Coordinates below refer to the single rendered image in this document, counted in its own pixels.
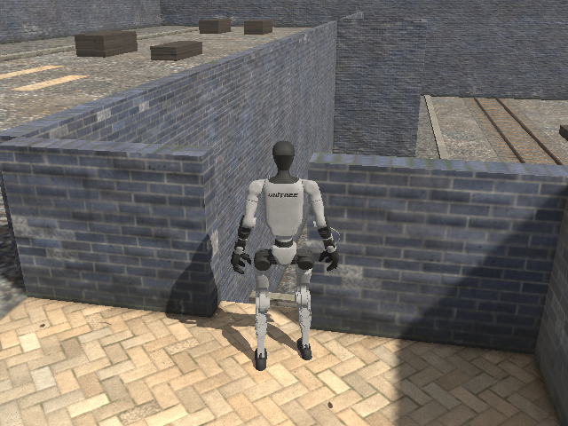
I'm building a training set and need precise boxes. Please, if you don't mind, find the left robot upper arm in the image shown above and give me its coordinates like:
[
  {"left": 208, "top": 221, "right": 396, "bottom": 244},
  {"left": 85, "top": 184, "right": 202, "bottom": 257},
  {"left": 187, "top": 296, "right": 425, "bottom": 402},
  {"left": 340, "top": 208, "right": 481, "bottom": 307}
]
[{"left": 242, "top": 179, "right": 265, "bottom": 229}]

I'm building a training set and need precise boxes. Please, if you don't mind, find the right robot upper arm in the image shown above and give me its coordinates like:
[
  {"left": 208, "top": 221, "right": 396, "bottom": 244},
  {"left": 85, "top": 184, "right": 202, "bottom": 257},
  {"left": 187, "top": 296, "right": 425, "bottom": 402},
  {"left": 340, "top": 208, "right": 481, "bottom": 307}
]
[{"left": 302, "top": 179, "right": 327, "bottom": 229}]

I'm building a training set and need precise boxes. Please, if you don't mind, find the left robot forearm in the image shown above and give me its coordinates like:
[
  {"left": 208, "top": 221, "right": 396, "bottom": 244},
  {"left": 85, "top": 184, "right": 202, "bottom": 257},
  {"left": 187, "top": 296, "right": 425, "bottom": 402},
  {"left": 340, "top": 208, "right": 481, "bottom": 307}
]
[{"left": 233, "top": 215, "right": 251, "bottom": 255}]

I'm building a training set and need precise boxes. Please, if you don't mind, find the robot right hand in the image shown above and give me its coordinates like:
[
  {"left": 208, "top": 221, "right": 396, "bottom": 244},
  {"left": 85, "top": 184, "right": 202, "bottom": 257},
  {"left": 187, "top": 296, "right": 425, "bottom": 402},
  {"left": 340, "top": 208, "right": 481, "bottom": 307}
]
[{"left": 319, "top": 249, "right": 339, "bottom": 271}]

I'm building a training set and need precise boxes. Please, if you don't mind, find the right robot forearm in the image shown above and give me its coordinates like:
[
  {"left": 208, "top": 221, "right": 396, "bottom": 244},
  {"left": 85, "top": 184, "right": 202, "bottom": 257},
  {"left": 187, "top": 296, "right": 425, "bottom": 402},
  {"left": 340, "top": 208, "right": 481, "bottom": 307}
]
[{"left": 318, "top": 215, "right": 336, "bottom": 253}]

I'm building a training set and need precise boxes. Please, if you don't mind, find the right robot shin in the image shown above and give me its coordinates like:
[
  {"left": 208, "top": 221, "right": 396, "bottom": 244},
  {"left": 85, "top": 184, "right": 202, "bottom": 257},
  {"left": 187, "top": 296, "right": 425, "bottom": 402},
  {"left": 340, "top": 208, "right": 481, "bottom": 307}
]
[{"left": 297, "top": 290, "right": 312, "bottom": 349}]

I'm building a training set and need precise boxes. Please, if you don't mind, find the robot left foot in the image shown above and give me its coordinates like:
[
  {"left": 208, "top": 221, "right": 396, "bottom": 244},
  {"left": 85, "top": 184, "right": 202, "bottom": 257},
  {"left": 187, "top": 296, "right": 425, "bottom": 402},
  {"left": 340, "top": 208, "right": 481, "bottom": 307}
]
[{"left": 255, "top": 348, "right": 267, "bottom": 371}]

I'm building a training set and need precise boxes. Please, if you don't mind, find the robot left hand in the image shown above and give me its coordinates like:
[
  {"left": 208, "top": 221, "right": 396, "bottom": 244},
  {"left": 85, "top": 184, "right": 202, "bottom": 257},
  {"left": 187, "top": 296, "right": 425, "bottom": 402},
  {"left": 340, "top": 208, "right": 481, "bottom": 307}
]
[{"left": 231, "top": 252, "right": 251, "bottom": 274}]

